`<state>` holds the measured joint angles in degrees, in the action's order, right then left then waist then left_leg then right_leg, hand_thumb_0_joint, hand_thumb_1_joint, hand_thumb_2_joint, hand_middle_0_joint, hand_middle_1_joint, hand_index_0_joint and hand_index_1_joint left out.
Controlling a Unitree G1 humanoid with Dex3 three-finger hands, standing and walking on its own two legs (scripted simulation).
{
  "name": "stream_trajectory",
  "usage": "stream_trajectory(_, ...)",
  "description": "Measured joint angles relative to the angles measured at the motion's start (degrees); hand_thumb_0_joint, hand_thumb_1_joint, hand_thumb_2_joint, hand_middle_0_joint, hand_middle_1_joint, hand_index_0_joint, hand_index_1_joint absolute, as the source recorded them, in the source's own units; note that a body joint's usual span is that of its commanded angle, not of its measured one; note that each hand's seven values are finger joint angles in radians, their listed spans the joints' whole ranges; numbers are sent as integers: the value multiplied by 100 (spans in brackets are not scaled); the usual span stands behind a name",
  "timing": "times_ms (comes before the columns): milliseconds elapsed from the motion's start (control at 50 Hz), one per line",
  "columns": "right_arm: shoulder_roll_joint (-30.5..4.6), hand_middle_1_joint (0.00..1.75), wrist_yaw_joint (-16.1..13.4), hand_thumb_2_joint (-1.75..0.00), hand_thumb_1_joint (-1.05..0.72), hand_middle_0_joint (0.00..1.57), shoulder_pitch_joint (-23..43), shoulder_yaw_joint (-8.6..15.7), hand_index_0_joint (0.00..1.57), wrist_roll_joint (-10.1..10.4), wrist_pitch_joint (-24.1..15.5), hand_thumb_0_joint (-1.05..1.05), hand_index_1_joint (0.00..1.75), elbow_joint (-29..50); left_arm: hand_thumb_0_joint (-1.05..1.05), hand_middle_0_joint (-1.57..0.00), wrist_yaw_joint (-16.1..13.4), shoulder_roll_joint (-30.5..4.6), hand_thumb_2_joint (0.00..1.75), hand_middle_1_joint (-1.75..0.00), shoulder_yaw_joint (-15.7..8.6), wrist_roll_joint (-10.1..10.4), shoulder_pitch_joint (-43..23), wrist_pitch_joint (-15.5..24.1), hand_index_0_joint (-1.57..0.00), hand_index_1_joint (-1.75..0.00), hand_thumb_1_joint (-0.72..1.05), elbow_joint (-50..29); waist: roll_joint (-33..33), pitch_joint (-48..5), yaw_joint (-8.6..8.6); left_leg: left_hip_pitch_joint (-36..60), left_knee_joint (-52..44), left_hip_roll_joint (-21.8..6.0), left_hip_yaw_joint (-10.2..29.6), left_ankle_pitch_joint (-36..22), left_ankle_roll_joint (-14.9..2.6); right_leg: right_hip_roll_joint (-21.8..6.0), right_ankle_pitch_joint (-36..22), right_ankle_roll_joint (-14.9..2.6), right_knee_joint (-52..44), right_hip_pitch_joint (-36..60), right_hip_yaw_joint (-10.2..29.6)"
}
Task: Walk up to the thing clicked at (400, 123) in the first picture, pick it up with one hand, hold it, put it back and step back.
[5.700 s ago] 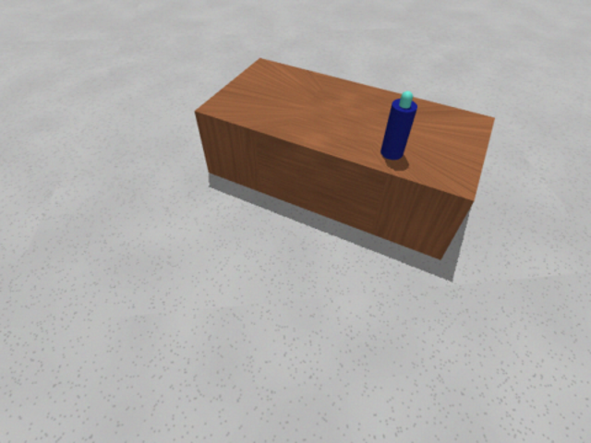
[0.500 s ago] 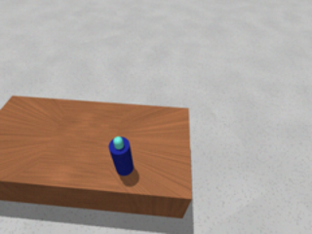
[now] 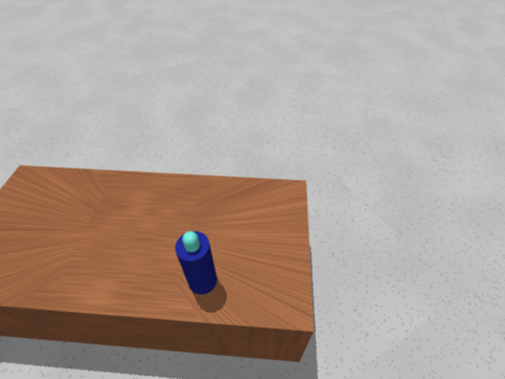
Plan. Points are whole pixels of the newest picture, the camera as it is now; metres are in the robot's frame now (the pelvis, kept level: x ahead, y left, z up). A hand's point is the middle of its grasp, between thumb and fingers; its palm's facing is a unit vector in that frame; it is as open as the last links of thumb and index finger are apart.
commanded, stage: stand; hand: left
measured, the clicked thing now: (196, 260) +0.47 +0.17 -0.29
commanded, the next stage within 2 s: go down in 1.72 s
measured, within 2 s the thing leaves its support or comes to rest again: neither
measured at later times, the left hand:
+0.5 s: hand out of the picture +0.08 +0.25 -0.15, palm faces +0.00 -0.94 -0.35, open 7.4 cm
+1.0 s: hand out of the picture +0.07 +0.25 -0.15, palm faces -0.01 -0.94 -0.35, open 7.4 cm
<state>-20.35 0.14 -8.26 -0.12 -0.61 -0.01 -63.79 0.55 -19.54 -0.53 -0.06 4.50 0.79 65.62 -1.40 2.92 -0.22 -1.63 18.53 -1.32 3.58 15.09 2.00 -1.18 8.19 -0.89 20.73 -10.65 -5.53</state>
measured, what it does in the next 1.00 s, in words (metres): stands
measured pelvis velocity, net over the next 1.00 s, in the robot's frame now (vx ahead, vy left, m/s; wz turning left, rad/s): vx -0.01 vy -0.01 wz -0.01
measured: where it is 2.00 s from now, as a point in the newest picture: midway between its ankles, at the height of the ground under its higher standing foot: outside the picture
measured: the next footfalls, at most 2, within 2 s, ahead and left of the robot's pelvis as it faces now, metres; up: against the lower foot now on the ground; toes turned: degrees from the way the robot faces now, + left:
none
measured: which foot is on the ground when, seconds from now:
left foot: down 0.00-1.00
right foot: down 0.00-1.00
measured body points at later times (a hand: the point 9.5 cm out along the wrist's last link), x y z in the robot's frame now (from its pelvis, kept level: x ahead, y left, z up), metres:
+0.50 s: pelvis +0.00 -0.01 +0.00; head +0.00 -0.01 +0.45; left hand +0.08 +0.30 -0.13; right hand +0.06 -0.31 -0.14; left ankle -0.05 +0.15 -0.75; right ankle +0.03 -0.11 -0.75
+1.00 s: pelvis -0.01 -0.01 +0.00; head +0.00 -0.02 +0.45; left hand +0.07 +0.29 -0.13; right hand +0.04 -0.31 -0.14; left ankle -0.05 +0.15 -0.75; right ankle +0.03 -0.11 -0.75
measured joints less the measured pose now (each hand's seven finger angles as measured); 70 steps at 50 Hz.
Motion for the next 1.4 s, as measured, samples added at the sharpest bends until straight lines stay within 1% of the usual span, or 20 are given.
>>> stream_trajectory(360,-17,30,-16,-90,-90,20,31,-13,21,7,1,0,30,81,1,-20,-6,-2,90,-30,15,1,-14,-11,-21,-30,90,-2,36,-24,-15,97,-61,-35,1,-30,31,33,-14,-31,-32,83,-7)
stream_trajectory(800,3,30,7,-90,-90,20,-137,12,21,-13,40,0,30,59,1,-20,5,-36,90,-30,2,-13,129,-29,-21,-30,90,16,1,15,-23,16,8,-88,-11,-37,74,89,-54,-89,-18,17,-2)
stream_trajectory(1080,14,30,-1,-90,-90,20,-189,-9,21,-17,28,0,30,83,1,-20,9,-38,90,-30,6,-6,85,-29,-21,-30,90,-34,46,25,-15,0,20,-86,-35,-10,71,89,-23,-81,21,-21,22)
stream_trajectory(1400,4,30,-9,-90,-90,20,-86,-14,21,-6,16,0,30,122,1,-20,-1,-29,90,-30,26,-3,54,-12,-21,-30,90,-51,27,13,-17,51,-2,-92,-40,25,56,95,9,-64,-1,28,26)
